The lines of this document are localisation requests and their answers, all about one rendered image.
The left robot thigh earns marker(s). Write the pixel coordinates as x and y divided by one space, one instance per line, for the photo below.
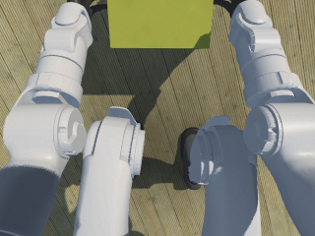
106 181

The robot right forearm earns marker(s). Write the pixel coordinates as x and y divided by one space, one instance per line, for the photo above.
261 58

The robot right upper arm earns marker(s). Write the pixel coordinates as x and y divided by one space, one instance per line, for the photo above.
283 134

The robot right shin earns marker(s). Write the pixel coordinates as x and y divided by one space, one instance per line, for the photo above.
216 121

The left robot hand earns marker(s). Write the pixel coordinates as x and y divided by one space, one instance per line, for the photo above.
90 9

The carton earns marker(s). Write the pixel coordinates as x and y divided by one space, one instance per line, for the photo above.
160 24

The robot left upper arm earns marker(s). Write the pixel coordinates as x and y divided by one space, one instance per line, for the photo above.
40 138

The right robot hand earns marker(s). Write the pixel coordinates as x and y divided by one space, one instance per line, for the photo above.
230 6

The robot left forearm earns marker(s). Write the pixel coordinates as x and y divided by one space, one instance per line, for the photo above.
62 60

